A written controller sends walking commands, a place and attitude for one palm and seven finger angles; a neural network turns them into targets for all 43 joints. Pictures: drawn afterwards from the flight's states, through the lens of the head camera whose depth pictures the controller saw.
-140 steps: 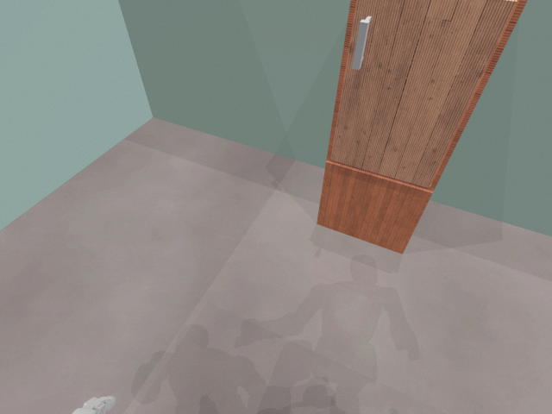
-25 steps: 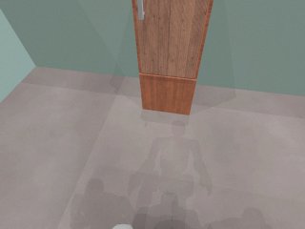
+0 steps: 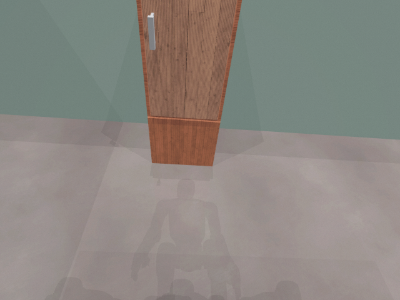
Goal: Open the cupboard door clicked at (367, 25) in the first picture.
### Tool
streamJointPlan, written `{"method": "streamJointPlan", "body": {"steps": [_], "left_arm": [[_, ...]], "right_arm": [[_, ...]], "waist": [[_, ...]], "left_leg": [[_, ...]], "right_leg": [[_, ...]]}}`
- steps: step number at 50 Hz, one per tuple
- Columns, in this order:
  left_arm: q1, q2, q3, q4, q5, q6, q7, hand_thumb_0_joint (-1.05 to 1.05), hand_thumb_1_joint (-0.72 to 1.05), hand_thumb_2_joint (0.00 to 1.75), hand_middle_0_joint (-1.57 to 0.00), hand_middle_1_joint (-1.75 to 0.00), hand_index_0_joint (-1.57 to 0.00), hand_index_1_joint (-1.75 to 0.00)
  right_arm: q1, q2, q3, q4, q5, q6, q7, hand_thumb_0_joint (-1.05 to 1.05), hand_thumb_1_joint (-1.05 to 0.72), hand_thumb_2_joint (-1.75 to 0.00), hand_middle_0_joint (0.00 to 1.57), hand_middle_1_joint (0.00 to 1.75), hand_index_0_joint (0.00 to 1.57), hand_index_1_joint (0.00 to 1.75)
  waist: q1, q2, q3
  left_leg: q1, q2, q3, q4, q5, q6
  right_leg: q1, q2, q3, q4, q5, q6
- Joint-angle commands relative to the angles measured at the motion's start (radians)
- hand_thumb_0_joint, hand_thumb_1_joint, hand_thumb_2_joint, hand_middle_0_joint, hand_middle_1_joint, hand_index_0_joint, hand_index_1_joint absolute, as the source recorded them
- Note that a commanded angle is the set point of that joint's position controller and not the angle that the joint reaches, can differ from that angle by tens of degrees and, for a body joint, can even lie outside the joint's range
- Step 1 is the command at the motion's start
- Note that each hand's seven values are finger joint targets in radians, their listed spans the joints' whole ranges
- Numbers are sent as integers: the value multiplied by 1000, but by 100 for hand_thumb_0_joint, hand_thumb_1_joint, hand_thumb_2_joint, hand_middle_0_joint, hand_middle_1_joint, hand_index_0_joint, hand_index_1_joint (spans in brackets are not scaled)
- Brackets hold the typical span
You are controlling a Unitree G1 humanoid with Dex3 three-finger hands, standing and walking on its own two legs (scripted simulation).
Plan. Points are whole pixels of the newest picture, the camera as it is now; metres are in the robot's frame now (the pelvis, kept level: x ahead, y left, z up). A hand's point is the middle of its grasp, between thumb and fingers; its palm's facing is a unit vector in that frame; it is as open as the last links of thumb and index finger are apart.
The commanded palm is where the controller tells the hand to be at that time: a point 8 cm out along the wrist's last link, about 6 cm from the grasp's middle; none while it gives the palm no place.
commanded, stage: take the last steps up to it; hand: left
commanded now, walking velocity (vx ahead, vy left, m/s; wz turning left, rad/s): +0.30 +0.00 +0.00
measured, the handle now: (152, 31) +1.06 +0.24 +0.10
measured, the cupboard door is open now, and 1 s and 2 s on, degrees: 0 0 0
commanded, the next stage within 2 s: come to a stop and stand still in 1.32 s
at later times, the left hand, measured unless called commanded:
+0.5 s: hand (140, 298) +0.18 +0.13 -0.17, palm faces +0.10 -0.97 -0.22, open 7.1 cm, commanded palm none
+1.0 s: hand (120, 234) +0.33 +0.22 -0.19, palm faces +0.10 -0.98 -0.15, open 7.4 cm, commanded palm none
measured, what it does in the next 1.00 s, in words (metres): walks ahead: right foot, then left foot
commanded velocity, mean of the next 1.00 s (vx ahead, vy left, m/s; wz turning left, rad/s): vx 0.30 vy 0.03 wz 0.01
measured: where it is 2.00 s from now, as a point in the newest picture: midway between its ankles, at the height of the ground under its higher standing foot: (187, 258)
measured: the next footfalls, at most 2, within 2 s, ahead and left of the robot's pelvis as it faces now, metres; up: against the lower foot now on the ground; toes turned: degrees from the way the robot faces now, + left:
right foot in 0.24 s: +0.14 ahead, -0.16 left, +0.00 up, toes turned -8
left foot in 0.72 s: +0.35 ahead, +0.10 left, +0.00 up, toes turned +13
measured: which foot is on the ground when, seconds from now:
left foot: down 0.00-0.26, up 0.28-0.70, down 0.72-1.00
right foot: up 0.00-0.22, down 0.24-0.72, up 0.74-1.00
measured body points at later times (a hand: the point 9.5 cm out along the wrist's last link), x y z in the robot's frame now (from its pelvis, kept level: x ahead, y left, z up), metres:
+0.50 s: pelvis +0.14 -0.05 -0.01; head +0.13 -0.06 +0.44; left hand +0.17 +0.18 -0.15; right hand +0.15 -0.28 -0.17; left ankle +0.18 +0.08 -0.68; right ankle +0.10 -0.15 -0.75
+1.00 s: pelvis +0.32 +0.05 +0.00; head +0.32 +0.07 +0.45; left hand +0.33 +0.28 -0.17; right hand +0.33 -0.19 -0.15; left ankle +0.31 +0.09 -0.75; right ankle +0.35 -0.10 -0.66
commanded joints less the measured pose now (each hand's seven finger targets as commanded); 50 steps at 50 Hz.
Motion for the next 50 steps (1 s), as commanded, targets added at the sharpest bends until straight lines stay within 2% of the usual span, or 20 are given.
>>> {"method": "streamJointPlan", "body": {"steps": [1, 7, 10, 11, 12, 13, 14, 16, 18, 20, 24, 31, 33, 34, 35, 36, 37, 40, 44, 50], "left_arm": [[-146, 11, -9, -98, 0, -36, -7, 0, 90, 90, -20, -30, -20, -30], [-207, -31, -21, -101, -5, -57, -6, 0, 90, 90, -20, -30, -20, -30], [-67, -11, -10, -42, -5, -75, 3, 0, 90, 90, -20, -30, -20, -30], [51, 37, 0, -1, -2, -86, 11, 0, 90, 90, -20, -30, -20, -30], [200, 137, 25, 42, 3, -101, 25, 0, 90, 90, -20, -30, -20, -30], [285, 190, 32, 61, -14, -100, 32, 0, 90, 90, -20, -30, -20, -30], [231, 168, 29, 60, -18, -98, 37, 0, 90, 90, -20, -30, -20, -30], [101, 76, 7, 36, -15, -101, 41, 0, 90, 90, -20, -30, -20, -30], [66, -7, -14, 28, -10, -110, 43, 0, 90, 90, -20, -30, -20, -30], [74, -29, -19, 26, -3, -120, 45, 0, 90, 90, -20, -30, -20, -30], [58, 14, -22, 21, -6, -127, 42, 0, 90, 90, -20, -30, -20, -30], [124, 79, -13, 59, 2, -123, 47, 0, 90, 90, -20, -30, -20, -30], [118, 97, -6, 65, 0, -118, 46, 0, 90, 90, -20, -30, -20, -30], [109, 100, -5, 64, -4, -115, 46, 0, 90, 90, -20, -30, -20, -30], [129, 66, -8, 60, -10, -113, 41, 0, 90, 90, -20, -30, -20, -30], [171, 6, -19, 39, -24, -109, 29, 0, 90, 90, -20, -30, -20, -30], [112, 24, -19, 11, -18, -108, 33, 0, 90, 90, -20, -30, -20, -30], [17, 13, -11, 31, -14, -101, 18, 0, 90, 90, -20, -30, -20, -30], [119, -52, -12, 67, 0, -57, 18, 0, 90, 90, -20, -30, -20, -30], [11, -28, 0, 17, 1, -39, 13, 0, 90, 90, -20, -30, -20, -30]], "right_arm": [[109, -142, -29, 3, -6, -27, -7, 0, -90, -90, 20, 30, 20, 30], [150, -141, -30, 50, -15, -21, -1, 0, -90, -90, 20, 30, 20, 30], [126, -124, -26, 64, -7, -18, 2, 0, -90, -90, 20, 30, 20, 30], [118, -104, -22, 61, 3, -23, 9, 0, -90, -90, 20, 30, 20, 30], [118, -49, -12, 33, 11, -32, 20, 0, -90, -90, 20, 30, 20, 30], [48, -67, -13, -10, 6, -28, 20, 0, -90, -90, 20, 30, 20, 30], [24, -84, -28, -6, 1, -22, 22, 0, -90, -90, 20, 30, 20, 30], [-14, -57, -33, 4, -1, -9, 31, 0, -90, -90, 20, 30, 20, 30], [0, -16, -35, 18, -8, 10, 36, 0, -90, -90, 20, 30, 20, 30], [17, 8, -38, 15, -11, 23, 43, 0, -90, -90, 20, 30, 20, 30], [-67, -18, -42, -35, -10, 34, 59, 0, -90, -90, 20, 30, 20, 30], [-279, -57, -35, -130, -5, 12, 80, 0, -90, -90, 20, 30, 20, 30], [-224, -79, -38, -119, -6, 1, 72, 0, -90, -90, 20, 30, 20, 30], [-109, -104, -44, -81, -12, -6, 63, 0, -90, -90, 20, 30, 20, 30], [47, -192, -62, -44, -22, -14, 51, 0, -90, -90, 20, 30, 20, 30], [146, -306, -89, -21, -24, -19, 37, 0, -90, -90, 20, 30, 20, 30], [162, -318, -84, -10, -6, -8, 26, 0, -90, -90, 20, 30, 20, 30], [-55, -173, -46, -55, 0, -28, 14, 0, -90, -90, 20, 30, 20, 30], [-90, -108, -27, -36, 5, -44, 8, 0, -90, -90, 20, 30, 20, 30], [-13, -100, -32, -1, 6, -48, 3, 0, -90, -90, 20, 30, 20, 30]], "waist": [[-33, 155, 204], [-45, 180, 162], [31, 105, 92], [82, 46, 20], [132, -177, -74], [153, -228, -72], [132, -141, -14], [80, -99, 110], [35, -18, 167], [13, -37, 176], [2, -97, 193], [44, -85, 197], [10, -55, 151], [-45, -20, 78], [-97, 143, -44], [-106, 418, -153], [-115, 385, -153], [-38, 83, 45], [35, 129, 77], [30, 91, 142]], "left_leg": [[23, 297, -273, -211, -59, 133], [-5, 280, -208, -132, 114, 127], [-114, 212, -133, 46, 154, 61], [-241, 174, -74, 196, 133, 24], [-470, 74, 29, 466, -92, -25], [-584, 38, -11, 689, -332, -33], [-604, 82, -74, 790, -275, -27], [-594, 134, -91, 833, -126, -31], [-528, 145, -76, 793, -29, -53], [-506, 141, -51, 747, 3, -70], [-514, 146, -25, 634, 93, -87], [-443, 119, 15, 353, 53, -55], [-294, 78, 45, 276, 19, -36], [-122, 43, 66, 198, 64, -27], [127, 122, -36, 151, 122, 1], [340, 396, -407, 65, 239, 99], [324, 452, -490, -21, 250, 145], [34, 377, -282, -65, 299, 100], [-101, 282, -113, -143, 242, 56], [-26, 283, -131, -206, 184, 76]], "right_leg": [[-166, -63, -41, -152, -28, 8], [43, -32, -126, -399, -102, -13], [361, 6, -157, -598, 5, -34], [585, -77, -64, -623, 8, -68], [824, -322, 219, -688, -67, -152], [795, -449, 440, -804, -60, -206], [701, -441, 394, -834, -154, -220], [504, -373, 278, -876, -198, -174], [377, -300, 97, -890, -25, -137], [341, -273, 9, -889, 93, -134], [324, -249, -60, -909, 130, -140], [437, -280, -54, -828, 269, -141], [429, -269, -77, -711, 387, -131], [406, -225, -128, -546, 461, -107], [297, -154, -176, -295, 315, -69], [28, 6, -217, 24, -268, -19], [-54, 14, -92, 204, -384, -39], [-76, -105, -34, 262, -147, -34], [8, -104, -37, 167, -26, -11], [-137, -114, -25, 51, 82, 9]]}}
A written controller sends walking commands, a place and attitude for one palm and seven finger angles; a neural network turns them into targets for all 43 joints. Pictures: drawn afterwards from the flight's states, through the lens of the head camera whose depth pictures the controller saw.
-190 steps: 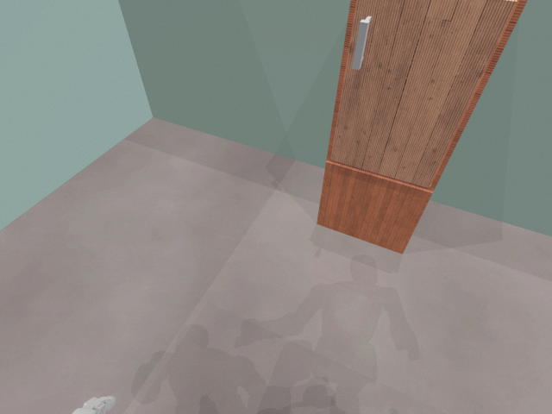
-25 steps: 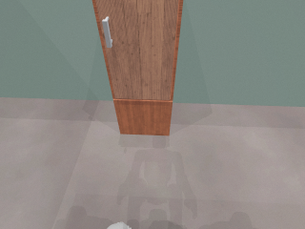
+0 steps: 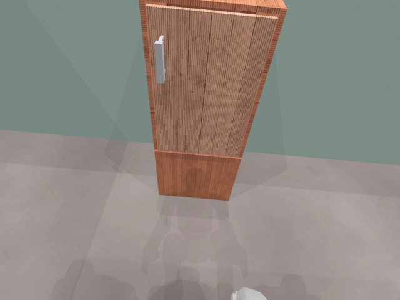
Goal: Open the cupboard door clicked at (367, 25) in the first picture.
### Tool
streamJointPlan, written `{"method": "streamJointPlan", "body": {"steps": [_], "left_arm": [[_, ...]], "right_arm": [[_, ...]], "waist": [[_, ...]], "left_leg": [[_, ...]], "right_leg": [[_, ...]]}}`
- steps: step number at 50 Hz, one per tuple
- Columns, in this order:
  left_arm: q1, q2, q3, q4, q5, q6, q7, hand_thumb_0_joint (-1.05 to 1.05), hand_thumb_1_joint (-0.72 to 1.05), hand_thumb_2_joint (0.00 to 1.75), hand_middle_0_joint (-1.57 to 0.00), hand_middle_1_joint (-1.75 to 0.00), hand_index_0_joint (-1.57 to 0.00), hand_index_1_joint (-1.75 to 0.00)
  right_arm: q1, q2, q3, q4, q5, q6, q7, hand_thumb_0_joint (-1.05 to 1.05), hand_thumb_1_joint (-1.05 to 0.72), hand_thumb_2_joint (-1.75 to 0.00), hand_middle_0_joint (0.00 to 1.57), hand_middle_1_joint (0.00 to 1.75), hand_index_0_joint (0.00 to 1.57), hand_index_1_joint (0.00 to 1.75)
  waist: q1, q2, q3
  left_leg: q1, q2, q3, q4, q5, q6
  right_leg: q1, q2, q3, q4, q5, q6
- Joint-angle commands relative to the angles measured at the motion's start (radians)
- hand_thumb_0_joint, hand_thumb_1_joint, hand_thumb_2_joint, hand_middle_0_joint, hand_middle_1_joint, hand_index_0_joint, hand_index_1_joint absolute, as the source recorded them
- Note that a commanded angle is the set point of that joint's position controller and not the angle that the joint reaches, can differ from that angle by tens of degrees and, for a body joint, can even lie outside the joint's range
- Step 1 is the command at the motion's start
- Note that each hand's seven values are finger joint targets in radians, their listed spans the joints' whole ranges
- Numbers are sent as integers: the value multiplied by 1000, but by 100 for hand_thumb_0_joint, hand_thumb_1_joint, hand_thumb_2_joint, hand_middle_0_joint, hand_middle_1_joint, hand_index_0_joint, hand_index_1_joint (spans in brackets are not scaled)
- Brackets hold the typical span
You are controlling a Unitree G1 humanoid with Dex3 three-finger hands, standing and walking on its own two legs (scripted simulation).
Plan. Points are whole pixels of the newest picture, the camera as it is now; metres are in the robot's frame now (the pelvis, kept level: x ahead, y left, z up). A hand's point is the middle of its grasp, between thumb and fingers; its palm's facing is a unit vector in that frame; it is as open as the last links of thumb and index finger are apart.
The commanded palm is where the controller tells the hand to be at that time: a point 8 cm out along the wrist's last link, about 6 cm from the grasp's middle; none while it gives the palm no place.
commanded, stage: take the last steps up to it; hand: left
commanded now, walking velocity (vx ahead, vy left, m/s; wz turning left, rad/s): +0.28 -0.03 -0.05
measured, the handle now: (161, 59) +0.75 +0.18 +0.10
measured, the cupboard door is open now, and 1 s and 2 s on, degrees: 0 0 0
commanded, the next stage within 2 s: come to a stop and stand still in 0.32 s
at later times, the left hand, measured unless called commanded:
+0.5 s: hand (164, 248) +0.28 +0.10 -0.17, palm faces +0.05 -0.98 -0.17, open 7.1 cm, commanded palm none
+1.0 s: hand (119, 276) +0.21 +0.20 -0.19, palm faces +0.07 -0.98 -0.19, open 7.3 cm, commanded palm none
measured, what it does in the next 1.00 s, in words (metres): walks ahead: right foot, then left foot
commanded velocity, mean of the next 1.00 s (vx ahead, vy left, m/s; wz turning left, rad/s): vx -0.02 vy -0.02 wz -0.01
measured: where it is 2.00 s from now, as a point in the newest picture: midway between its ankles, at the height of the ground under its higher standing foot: outside the picture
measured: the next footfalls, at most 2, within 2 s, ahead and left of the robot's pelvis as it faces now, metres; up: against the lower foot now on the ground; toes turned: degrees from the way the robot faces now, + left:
right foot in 0.38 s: +0.26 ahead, -0.15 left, +0.00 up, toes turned -10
left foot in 0.84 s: +0.26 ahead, +0.09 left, +0.00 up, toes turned +5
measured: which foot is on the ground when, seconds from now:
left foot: down 0.00-0.38, up 0.40-0.82, down 0.84-1.00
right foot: up 0.00-0.36, down 0.38-0.84, up 0.86-1.00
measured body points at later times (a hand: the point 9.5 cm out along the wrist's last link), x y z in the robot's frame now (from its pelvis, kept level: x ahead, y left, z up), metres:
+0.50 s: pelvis +0.17 -0.06 -0.01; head +0.20 -0.07 +0.43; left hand +0.28 +0.16 -0.16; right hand +0.07 -0.25 -0.17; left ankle +0.07 +0.05 -0.66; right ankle +0.22 -0.14 -0.74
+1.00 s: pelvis +0.19 +0.01 +0.00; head +0.22 +0.05 +0.44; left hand +0.21 +0.26 -0.18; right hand +0.29 -0.22 -0.13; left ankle +0.22 +0.09 -0.74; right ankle +0.14 -0.14 -0.66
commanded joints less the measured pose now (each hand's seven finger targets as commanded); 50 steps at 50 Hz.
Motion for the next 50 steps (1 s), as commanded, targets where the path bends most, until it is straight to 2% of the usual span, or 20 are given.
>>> {"method": "streamJointPlan", "body": {"steps": [1, 13, 15, 17, 18, 19, 20, 21, 23, 25, 27, 31, 39, 40, 41, 42, 43, 44, 47, 50], "left_arm": [[22, 20, 7, -40, 2, 5, -8, 0, 90, 90, -20, -30, -20, -30], [-220, -13, -16, -125, -5, -16, -7, 0, 90, 90, -20, -30, -20, -30], [-174, -2, -13, -115, -5, -23, -4, 0, 90, 90, -20, -30, -20, -30], [28, 33, -1, -49, -1, -41, 1, 0, 90, 90, -20, -30, -20, -30], [155, 94, 15, -10, 2, -56, 10, 0, 90, 90, -20, -30, -20, -30], [264, 187, 39, 11, -5, -64, 19, 0, 90, 90, -20, -30, -20, -30], [266, 203, 33, 8, -23, -58, 26, 0, 90, 90, -20, -30, -20, -30], [163, 174, 32, -2, -20, -56, 31, 0, 90, 90, -20, -30, -20, -30], [33, 82, -1, -37, -19, -56, 39, 0, 90, 90, -20, -30, -20, -30], [-42, 25, -13, -54, -8, -52, 50, 0, 90, 90, -20, -30, -20, -30], [-53, 58, -5, -76, -2, -40, 55, 0, 90, 90, -20, -30, -20, -30], [-13, 116, 13, -77, -6, -15, 54, 0, 90, 90, -20, -30, -20, -30], [-68, 174, 31, -117, 2, 14, 49, 0, 90, 90, -20, -30, -20, -30], [-72, 169, 28, -116, -3, 19, 50, 0, 90, 90, -20, -30, -20, -30], [-37, 131, 18, -119, -10, 27, 48, 0, 90, 90, -20, -30, -20, -30], [24, 70, 3, -126, -21, 33, 44, 0, 90, 90, -20, -30, -20, -30], [18, 85, 2, -124, -18, 40, 50, 0, 90, 90, -20, -30, -20, -30], [16, 93, 6, -117, -15, 49, 50, 0, 90, 90, -20, -30, -20, -30], [30, 115, 21, -83, -4, 52, 36, 0, 90, 90, -20, -30, -20, -30], [74, 124, 26, -66, -6, 55, 25, 0, 90, 90, -20, -30, -20, -30]], "right_arm": [[114, -86, -8, -3, 0, -17, -3, 0, -90, -90, 20, 30, 20, 30], [291, -67, -1, 91, -20, 1, -9, 0, -90, -90, 20, 30, 20, 30], [285, -69, -1, 96, -19, 6, -10, 0, -90, -90, 20, 30, 20, 30], [251, -80, -2, 88, -5, 5, -8, 0, -90, -90, 20, 30, 20, 30], [243, -61, -2, 73, 6, 1, 0, 0, -90, -90, 20, 30, 20, 30], [273, -13, 6, 44, 14, -2, 3, 0, -90, -90, 20, 30, 20, 30], [226, -48, 3, 26, 13, 13, -2, 0, -90, -90, 20, 30, 20, 30], [201, -20, -2, 32, 12, 19, 1, 0, -90, -90, 20, 30, 20, 30], [139, 13, 5, 22, 4, 39, 1, 0, -90, -90, 20, 30, 20, 30], [184, 58, 12, 44, 3, 71, -4, 0, -90, -90, 20, 30, 20, 30], [181, 58, 8, 32, 8, 95, -1, 0, -90, -90, 20, 30, 20, 30], [65, -13, -12, -35, -1, 117, 8, 0, -90, -90, 20, 30, 20, 30], [-41, -74, -26, -110, 2, 109, 13, 0, -90, -90, 20, 30, 20, 30], [-9, -77, -28, -97, 1, 102, 15, 0, -90, -90, 20, 30, 20, 30], [11, -125, -29, -96, -5, 88, 14, 0, -90, -90, 20, 30, 20, 30], [-4, -214, -40, -123, -11, 78, 10, 0, -90, -90, 20, 30, 20, 30], [-29, -240, -41, -140, -11, 86, 1, 0, -90, -90, 20, 30, 20, 30], [-79, -221, -34, -149, -14, 85, -9, 0, -90, -90, 20, 30, 20, 30], [-130, -174, -15, -160, -14, 75, -28, 0, -90, -90, 20, 30, 20, 30], [-85, -174, -14, -141, -6, 66, -34, 0, -90, -90, 20, 30, 20, 30]], "waist": [[2, 97, 87], [-72, 141, 152], [-49, 114, 121], [43, 82, -8], [91, -3, -114], [95, -203, -239], [94, -98, -227], [64, -75, -167], [11, 30, -4], [-48, 66, 12], [-46, 0, -15], [-2, -102, -51], [-18, -135, -69], [-37, -100, -75], [-37, 66, -122], [-21, 347, -132], [-32, 324, -129], [-16, 252, -95], [0, 196, -30], [-2, 129, -83]], "left_leg": [[29, 309, -242, -241, 158, 35], [135, 307, -175, -127, 449, 60], [118, 302, -154, -37, 580, 47], [54, 249, -98, 188, 624, -4], [-124, 197, -69, 392, 443, -43], [-358, 45, -28, 698, -253, -98], [-383, 45, -152, 878, -388, -83], [-394, 91, -196, 921, -324, -79], [-355, 137, -221, 846, -224, -98], [-242, 135, -216, 685, -187, -120], [-213, 110, -184, 565, -174, -134], [-293, 72, -177, 535, -163, -154], [-157, 54, -178, 266, -70, -145], [-56, 65, -168, 135, 76, -142], [58, 154, -234, 42, 291, -122], [74, 386, -493, -20, 654, -27], [-33, 445, -508, -35, 706, 67], [-98, 424, -443, -63, 562, 81], [-76, 336, -378, -62, 502, 33], [38, 324, -340, -67, 483, 4]], "right_leg": [[-116, -39, 40, -61, 62, 16], [-13, 26, -75, -446, -45, -42], [110, 64, -103, -521, -66, -60], [410, 91, -114, -640, 71, -77], [656, -45, 36, -640, 194, -131], [878, -319, 404, -712, 457, -260], [796, -365, 439, -783, 511, -317], [677, -332, 368, -812, 352, -309], [408, -273, 225, -847, 471, -241], [270, -208, 72, -841, 615, -195], [271, -187, 4, -800, 677, -187], [394, -203, 46, -758, 746, -205], [372, -181, 55, -678, 541, -174], [323, -155, 34, -627, 416, -134], [264, -79, -8, -522, 182, -77], [142, 47, -67, -379, -273, -3], [188, 85, 32, -202, -440, -5], [187, 79, 84, -100, -406, -9], [90, 94, 134, 22, -244, 8], [55, 98, 133, 58, -171, 30]]}}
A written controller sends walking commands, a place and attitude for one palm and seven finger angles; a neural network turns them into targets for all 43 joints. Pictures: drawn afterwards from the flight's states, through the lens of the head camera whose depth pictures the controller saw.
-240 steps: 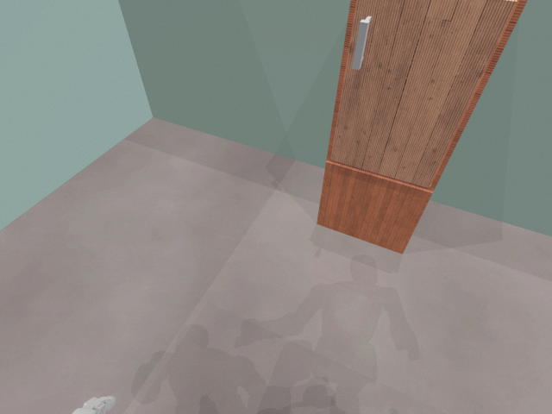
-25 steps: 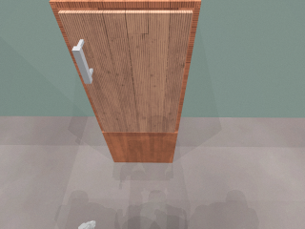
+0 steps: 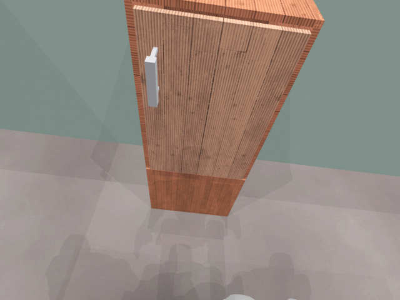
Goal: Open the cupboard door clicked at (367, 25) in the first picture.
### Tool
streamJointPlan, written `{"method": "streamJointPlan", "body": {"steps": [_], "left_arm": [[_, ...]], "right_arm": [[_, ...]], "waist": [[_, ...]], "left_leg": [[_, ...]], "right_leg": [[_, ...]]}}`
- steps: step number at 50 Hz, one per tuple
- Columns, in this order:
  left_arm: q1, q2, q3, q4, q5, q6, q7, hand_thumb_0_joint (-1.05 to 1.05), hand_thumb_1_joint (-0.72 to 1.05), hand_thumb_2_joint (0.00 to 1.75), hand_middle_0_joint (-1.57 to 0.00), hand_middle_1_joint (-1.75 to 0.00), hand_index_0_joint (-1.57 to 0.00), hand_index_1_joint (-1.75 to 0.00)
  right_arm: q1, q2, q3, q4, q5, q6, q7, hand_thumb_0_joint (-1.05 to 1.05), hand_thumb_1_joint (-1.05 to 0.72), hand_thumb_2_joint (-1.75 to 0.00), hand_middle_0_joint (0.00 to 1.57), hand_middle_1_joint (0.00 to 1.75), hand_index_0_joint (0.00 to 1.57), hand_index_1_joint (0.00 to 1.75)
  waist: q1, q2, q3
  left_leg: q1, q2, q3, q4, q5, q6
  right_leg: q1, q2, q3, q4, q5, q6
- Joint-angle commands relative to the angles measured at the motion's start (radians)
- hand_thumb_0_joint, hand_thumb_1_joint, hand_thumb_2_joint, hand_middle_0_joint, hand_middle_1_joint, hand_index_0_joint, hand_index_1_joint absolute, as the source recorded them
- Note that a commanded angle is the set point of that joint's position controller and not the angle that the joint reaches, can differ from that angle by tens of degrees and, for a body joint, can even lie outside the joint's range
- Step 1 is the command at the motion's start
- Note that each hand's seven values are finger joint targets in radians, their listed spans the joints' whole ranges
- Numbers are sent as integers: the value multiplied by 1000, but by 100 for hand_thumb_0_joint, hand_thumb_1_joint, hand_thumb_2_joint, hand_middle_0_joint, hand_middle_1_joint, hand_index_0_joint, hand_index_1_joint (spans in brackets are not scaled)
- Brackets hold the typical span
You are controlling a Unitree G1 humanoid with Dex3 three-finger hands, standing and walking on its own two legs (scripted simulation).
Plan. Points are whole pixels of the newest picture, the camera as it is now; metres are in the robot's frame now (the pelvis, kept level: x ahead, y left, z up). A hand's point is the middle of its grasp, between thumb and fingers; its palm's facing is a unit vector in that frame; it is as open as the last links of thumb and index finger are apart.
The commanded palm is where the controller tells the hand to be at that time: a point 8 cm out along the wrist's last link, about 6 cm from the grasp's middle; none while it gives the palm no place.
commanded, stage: come to a stop and stand still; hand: left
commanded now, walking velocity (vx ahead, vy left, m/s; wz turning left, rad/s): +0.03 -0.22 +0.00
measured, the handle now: (154, 77) +0.56 +0.17 +0.11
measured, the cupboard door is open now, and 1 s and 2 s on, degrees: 0 0 0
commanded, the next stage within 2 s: look again from close up in 1.88 s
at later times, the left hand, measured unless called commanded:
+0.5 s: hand out of the picture -0.05 +0.11 -0.15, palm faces +0.02 -0.97 -0.24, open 7.3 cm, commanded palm none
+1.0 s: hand out of the picture -0.13 +0.03 -0.17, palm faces +0.12 -0.98 -0.14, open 7.4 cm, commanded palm none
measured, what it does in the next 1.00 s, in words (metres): steps to the right: right foot, then left foot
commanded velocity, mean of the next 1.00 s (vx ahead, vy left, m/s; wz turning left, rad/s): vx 0.07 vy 0.04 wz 0.00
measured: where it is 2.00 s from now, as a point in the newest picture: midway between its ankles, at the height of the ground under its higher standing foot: outside the picture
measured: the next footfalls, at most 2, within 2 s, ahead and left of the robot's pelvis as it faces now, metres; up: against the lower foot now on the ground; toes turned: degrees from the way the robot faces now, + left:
right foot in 0.42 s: -0.06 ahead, -0.15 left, +0.00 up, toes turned -7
left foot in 1.00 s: -0.02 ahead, +0.05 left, +0.00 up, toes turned +3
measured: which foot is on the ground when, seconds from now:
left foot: down 0.00-0.42, up 0.44-0.98, down 1.00-1.00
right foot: up 0.00-0.40, down 0.42-1.00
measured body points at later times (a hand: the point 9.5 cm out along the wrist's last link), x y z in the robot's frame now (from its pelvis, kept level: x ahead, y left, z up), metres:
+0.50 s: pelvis -0.06 -0.07 +0.01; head -0.09 -0.10 +0.45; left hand -0.05 +0.16 -0.14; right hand -0.12 -0.29 -0.17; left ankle +0.01 +0.08 -0.71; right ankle -0.10 -0.14 -0.74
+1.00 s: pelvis -0.05 -0.09 +0.00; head -0.03 -0.11 +0.45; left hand -0.14 +0.09 -0.15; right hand +0.01 -0.32 -0.17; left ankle -0.06 +0.05 -0.74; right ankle -0.10 -0.15 -0.74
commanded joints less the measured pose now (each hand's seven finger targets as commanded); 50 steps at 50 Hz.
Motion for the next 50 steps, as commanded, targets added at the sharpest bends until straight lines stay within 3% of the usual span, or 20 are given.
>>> {"method": "streamJointPlan", "body": {"steps": [1, 3, 7, 12, 15, 17, 19, 20, 21, 22, 23, 24, 26, 28, 31, 34, 41, 45, 48, 50], "left_arm": [[113, 72, 26, -16, 5, -5, -7, 0, 90, 90, -20, -30, -20, -30], [110, 74, 29, -20, 5, 2, -10, 0, 90, 90, -20, -30, -20, -30], [88, 56, 26, -23, 8, 8, -19, 0, 90, 90, -20, -30, -20, -30], [79, 30, 5, -14, 5, 7, -25, 0, 90, 90, -20, -30, -20, -30], [91, 5, -13, 1, -2, -5, -22, 0, 90, 90, -20, -30, -20, -30], [161, -13, -16, 26, -8, -14, -18, 0, 90, 90, -20, -30, -20, -30], [286, -11, -16, 78, -6, -23, -13, 0, 90, 90, -20, -30, -20, -30], [308, 37, -12, 83, 4, -33, -5, 0, 90, 90, -20, -30, -20, -30], [277, 112, -2, 67, 17, -42, 5, 0, 90, 90, -20, -30, -20, -30], [179, 132, -9, 21, 4, -38, 9, 0, 90, 90, -20, -30, -20, -30], [87, 128, -8, -8, 4, -46, 13, 0, 90, 90, -20, -30, -20, -30], [48, 105, -7, -10, -4, -65, 15, 0, 90, 90, -20, -30, -20, -30], [34, 48, -23, -7, -6, -84, 11, 0, 90, 90, -20, -30, -20, -30], [110, 27, -26, 14, -8, -98, 5, 0, 90, 90, -20, -30, -20, -30], [215, 12, -24, 43, -10, -102, 8, 0, 90, 90, -20, -30, -20, -30], [269, -26, -33, 66, -6, -103, 13, 0, 90, 90, -20, -30, -20, -30], [278, -31, -39, 94, 2, -105, 17, 0, 90, 90, -20, -30, -20, -30], [272, -30, -45, 122, 4, -102, 17, 0, 90, 90, -20, -30, -20, -30], [237, -48, -51, 135, -7, -97, 18, 0, 90, 90, -20, -30, -20, -30], [252, -77, -58, 132, -8, -89, 17, 0, 90, 90, -20, -30, -20, -30]], "right_arm": [[116, -190, -42, -19, 4, -22, -25, 0, -90, -90, 20, 30, 20, 30], [145, -189, -47, -3, 4, -21, -26, 0, -90, -90, 20, 30, 20, 30], [181, -182, -54, 20, 0, -21, -23, 0, -90, -90, 20, 30, 20, 30], [185, -191, -61, 43, -5, -12, -5, 0, -90, -90, 20, 30, 20, 30], [188, -199, -64, 62, -13, -7, 7, 0, -90, -90, 20, 30, 20, 30], [186, -201, -66, 74, -15, -2, 14, 0, -90, -90, 20, 30, 20, 30], [167, -178, -65, 84, -8, 8, 17, 0, -90, -90, 20, 30, 20, 30], [181, -125, -56, 88, 4, 9, 21, 0, -90, -90, 20, 30, 20, 30], [182, -42, -37, 70, 18, 13, 24, 0, -90, -90, 20, 30, 20, 30], [147, -81, -49, 51, -2, 25, 26, 0, -90, -90, 20, 30, 20, 30], [185, -90, -54, 60, -7, 34, 35, 0, -90, -90, 20, 30, 20, 30], [216, -89, -56, 91, -11, 43, 39, 0, -90, -90, 20, 30, 20, 30], [326, -75, -58, 129, -9, 36, 48, 0, -90, -90, 20, 30, 20, 30], [341, -71, -56, 132, -9, 23, 51, 0, -90, -90, 20, 30, 20, 30], [282, -87, -60, 105, -8, 20, 47, 0, -90, -90, 20, 30, 20, 30], [241, -75, -51, 96, -5, 20, 33, 0, -90, -90, 20, 30, 20, 30], [166, -46, -28, 105, 10, 13, 19, 0, -90, -90, 20, 30, 20, 30], [125, -29, -14, 112, 20, -2, 11, 0, -90, -90, 20, 30, 20, 30], [168, -31, -5, 138, 19, -18, -1, 0, -90, -90, 20, 30, 20, 30], [171, -74, -8, 150, 18, -33, -12, 0, -90, -90, 20, 30, 20, 30]], "waist": [[-33, 156, -142], [-46, 158, -157], [-63, 185, -104], [-66, 257, -61], [-63, 273, -49], [-33, 273, -56], [22, 200, -45], [31, 69, -35], [21, -225, 32], [8, -177, 136], [-34, -132, 123], [-47, -172, 172], [-88, -108, 162], [-62, -79, 107], [-10, -99, 63], [6, -120, 35], [-1, -99, 1], [3, -95, -15], [-32, -51, -41], [-21, 23, -74]], "left_leg": [[213, 281, -212, -217, 457, 37], [248, 294, -232, -241, 343, 44], [215, 284, -240, -298, 133, 42], [116, 251, -241, -381, -204, 39], [51, 231, -244, -412, -309, 38], [-9, 205, -214, -429, -346, 17], [-122, 135, -121, -361, -402, -34], [-194, 66, -72, -213, -369, -62], [-303, -22, 8, 53, -289, -98], [-284, 1, -60, 196, -238, -89], [-212, 8, -90, 306, -166, -85], [-207, 13, -105, 380, -89, -80], [-225, 15, -88, 457, 10, -88], [-274, 7, -64, 478, 60, -103], [-336, 13, -70, 487, 57, -120], [-323, 18, -83, 423, 8, -122], [-181, 27, -66, 230, -97, -103], [-51, 12, -45, 93, -110, -85], [139, 25, -50, -123, 105, -67], [256, 106, -92, -82, 373, -30]], "right_leg": [[-77, -22, 72, 116, 75, 32], [-79, -30, 80, 92, 80, 38], [-50, -47, 56, -19, 78, 41], [54, -56, -27, -216, 18, 16], [162, -34, -90, -382, -50, -10], [270, -6, -130, -509, -30, -30], [450, -1, -160, -712, 100, -35], [491, -90, -58, -844, 27, -50], [395, -328, 263, -1027, -306, -116], [132, -422, 342, -1101, -424, -137], [10, -424, 335, -1127, -420, -149], [-32, -364, 291, -1125, -353, -115], [35, -285, 135, -1055, -135, -69], [196, -246, 56, -984, 62, -58], [341, -265, 63, -942, 199, -54], [404, -268, 77, -899, 377, -48], [400, -280, 83, -827, 652, -139], [368, -263, 78, -782, 795, -154], [298, -204, 35, -715, 732, -110], [228, -145, 11, -720, 581, -57]]}}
